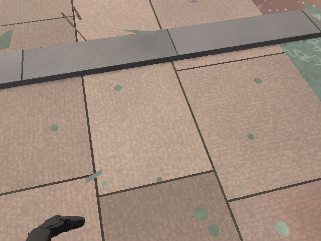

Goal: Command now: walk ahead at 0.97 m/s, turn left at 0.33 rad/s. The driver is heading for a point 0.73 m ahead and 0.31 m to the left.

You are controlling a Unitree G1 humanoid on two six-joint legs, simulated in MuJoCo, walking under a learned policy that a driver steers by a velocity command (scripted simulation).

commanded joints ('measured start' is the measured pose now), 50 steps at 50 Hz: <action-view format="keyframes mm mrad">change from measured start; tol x32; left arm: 1 511 289 85 78 17 -19 23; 38 -55 76 -51 -247 -34 -3 23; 44 533 285 17 -102 27 -60 66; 50 390 118 -11 -57 -24 -40 41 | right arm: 1 -39 -91 -12 -140 48 -33 7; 15 -495 -56 19 -332 2 61 75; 22 90 -251 -56 -189 12 74 37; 50 -212 -153 -10 -358 -20 63 19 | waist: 1 233 -236 -452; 15 61 -22 149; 39 -10 40 1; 45 111 -372 -585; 50 100 -103 -170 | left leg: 1 -792 -117 -176 883 45 145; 20 -473 -183 220 239 464 219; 23 30 -135 -18 72 277 329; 25 217 115 -725 -116 204 535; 32 -494 -51 -466 -371 262 369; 42 -137 -110 -358 160 1133 123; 43 -255 -150 -334 394 962 94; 44 -508 -250 -237 764 -20 69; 50 -723 -142 -174 745 62 12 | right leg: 1 932 -415 896 -414 -893 -70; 6 404 -266 265 -437 -321 34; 20 628 -223 -217 -137 1339 126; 22 447 -228 -154 434 1176 83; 24 -156 67 -22 1123 -372 85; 42 375 48 92 -162 236 85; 45 1023 -512 827 -73 829 -147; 50 529 -266 346 -209 749 -75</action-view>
